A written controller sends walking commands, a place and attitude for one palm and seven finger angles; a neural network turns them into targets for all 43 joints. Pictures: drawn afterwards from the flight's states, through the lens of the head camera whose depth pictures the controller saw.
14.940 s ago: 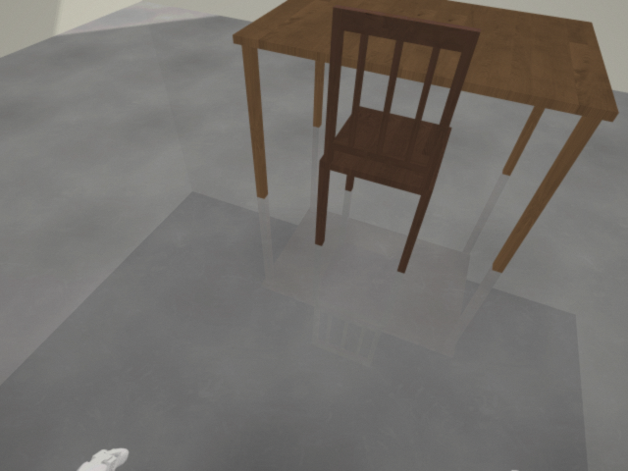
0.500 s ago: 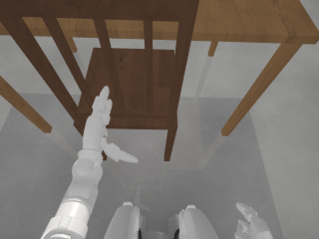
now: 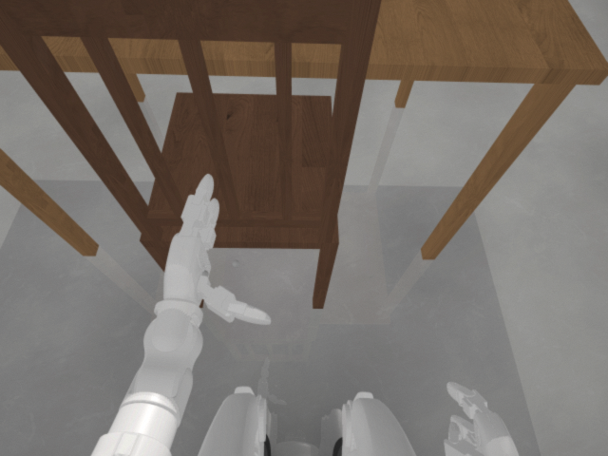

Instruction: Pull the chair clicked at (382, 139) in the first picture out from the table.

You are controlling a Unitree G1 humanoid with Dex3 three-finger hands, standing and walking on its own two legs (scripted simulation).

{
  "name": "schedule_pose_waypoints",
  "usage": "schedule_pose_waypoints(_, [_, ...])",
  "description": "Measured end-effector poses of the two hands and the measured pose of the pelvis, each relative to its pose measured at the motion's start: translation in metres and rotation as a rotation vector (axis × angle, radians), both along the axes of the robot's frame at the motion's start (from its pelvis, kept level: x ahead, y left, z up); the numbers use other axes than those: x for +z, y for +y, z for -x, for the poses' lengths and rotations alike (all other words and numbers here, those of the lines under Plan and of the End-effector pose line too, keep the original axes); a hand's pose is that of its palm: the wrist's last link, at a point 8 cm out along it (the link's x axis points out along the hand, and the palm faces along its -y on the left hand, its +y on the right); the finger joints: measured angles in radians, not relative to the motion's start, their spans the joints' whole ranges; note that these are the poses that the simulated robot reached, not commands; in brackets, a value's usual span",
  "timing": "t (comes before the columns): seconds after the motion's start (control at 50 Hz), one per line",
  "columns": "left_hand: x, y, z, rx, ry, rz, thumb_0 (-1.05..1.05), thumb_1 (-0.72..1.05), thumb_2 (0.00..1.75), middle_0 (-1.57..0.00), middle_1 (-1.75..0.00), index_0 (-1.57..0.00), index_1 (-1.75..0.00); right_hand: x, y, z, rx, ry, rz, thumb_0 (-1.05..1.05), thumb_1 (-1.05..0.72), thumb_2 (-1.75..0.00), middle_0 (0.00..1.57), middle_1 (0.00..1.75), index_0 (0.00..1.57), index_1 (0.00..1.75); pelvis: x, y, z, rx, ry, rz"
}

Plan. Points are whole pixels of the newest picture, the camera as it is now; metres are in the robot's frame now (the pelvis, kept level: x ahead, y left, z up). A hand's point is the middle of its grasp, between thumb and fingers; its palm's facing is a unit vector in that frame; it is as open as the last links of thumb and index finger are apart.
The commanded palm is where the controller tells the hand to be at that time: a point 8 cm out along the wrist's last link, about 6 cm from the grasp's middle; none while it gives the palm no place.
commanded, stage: aim the fingers beside a spindle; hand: left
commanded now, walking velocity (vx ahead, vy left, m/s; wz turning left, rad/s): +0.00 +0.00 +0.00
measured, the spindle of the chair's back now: (218, 150) +0.51 +0.13 +0.05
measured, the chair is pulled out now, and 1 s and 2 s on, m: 0.00 0.00 0.00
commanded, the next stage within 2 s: push the fingers through the gap in 1.06 s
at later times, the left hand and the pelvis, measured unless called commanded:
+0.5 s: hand (219, 250) +0.37 +0.12 +0.02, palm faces -0.01 -1.00 -0.06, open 16.9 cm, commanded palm +0.34 +0.16 +0.02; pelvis +0.00 -0.01 +0.00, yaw +0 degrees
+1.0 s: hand (225, 261) +0.36 +0.11 +0.01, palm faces -0.04 -1.00 -0.02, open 16.9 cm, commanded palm +0.35 +0.16 +0.02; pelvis +0.00 +0.00 +0.00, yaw +0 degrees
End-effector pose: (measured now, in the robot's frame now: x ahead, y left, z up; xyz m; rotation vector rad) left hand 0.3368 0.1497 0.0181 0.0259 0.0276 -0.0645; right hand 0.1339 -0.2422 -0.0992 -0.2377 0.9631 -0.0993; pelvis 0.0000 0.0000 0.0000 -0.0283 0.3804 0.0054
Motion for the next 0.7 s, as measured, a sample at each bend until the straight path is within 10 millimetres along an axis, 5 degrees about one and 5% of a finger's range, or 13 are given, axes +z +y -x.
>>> schedule_pose_waypoints(0.16, [0.01,0.017,-0.013,0.043,-0.028,-0.035,-0.01,-0.5,0.3,-0.06,-0.08,-0.06,-0.08,-0.007,0.001,0.003,0.012,0.021,-0.019,0.0,-0.91,-0.9,0.2,0.3,0.2,0.3,-0.002,-0.003,0.003,0.002,0.0,-0.003])
schedule_pose_waypoints(0.26, [-0.006,0.004,-0.005,-0.004,0.058,0.002,-0.01,-0.5,0.3,-0.06,-0.08,-0.06,-0.08,-0.006,-0.001,0.007,0.001,0.029,-0.018,0.01,-0.91,-0.9,0.2,0.3,0.2,0.3,0.0,-0.004,0.002,0.003,0.005,-0.002])
schedule_pose_waypoints(0.34, [0.001,-0.001,0.0,0.0,0.014,0.008,-0.01,-0.5,0.3,-0.06,-0.08,-0.06,-0.08,-0.003,-0.005,0.008,-0.008,0.021,-0.005,0.01,-0.91,-0.9,0.2,0.3,0.2,0.3,0.001,-0.005,0.001,-0.001,0.002,-0.005])
schedule_pose_waypoints(0.44, [0.016,0.012,-0.007,0.047,-0.065,-0.029,-0.01,-0.5,0.3,-0.06,-0.08,-0.07,-0.08,-0.004,-0.007,0.008,-0.001,0.02,-0.004,0.01,-0.91,-0.9,0.2,0.3,0.2,0.3,0.0,-0.007,0.001,0.0,-0.004,-0.007])
schedule_pose_waypoints(0.52, [0.005,0.021,-0.012,0.05,-0.007,-0.035,-0.01,-0.5,0.3,-0.06,-0.08,-0.06,-0.08,-0.005,-0.008,0.008,0.004,0.028,-0.007,0.01,-0.91,-0.9,0.2,0.3,0.2,0.3,-0.001,-0.008,0.002,0.002,0.0,-0.005])
schedule_pose_waypoints(0.62, [-0.009,0.012,-0.005,0.007,0.059,0.002,-0.01,-0.5,0.3,-0.06,-0.08,-0.06,-0.08,-0.004,-0.01,0.007,-0.004,0.026,0.003,0.01,-0.91,-0.9,0.2,0.3,0.2,0.3,0.0,-0.007,0.001,0.005,0.009,-0.001])
schedule_pose_waypoints(0.7, [0.004,0.003,-0.002,-0.003,-0.004,0.007,-0.01,-0.5,0.3,-0.06,-0.08,-0.06,-0.08,-0.002,-0.009,0.005,-0.007,0.019,0.009,0.01,-0.91,-0.9,0.2,0.3,0.2,0.3,0.001,-0.005,-0.001,0.003,0.005,-0.002])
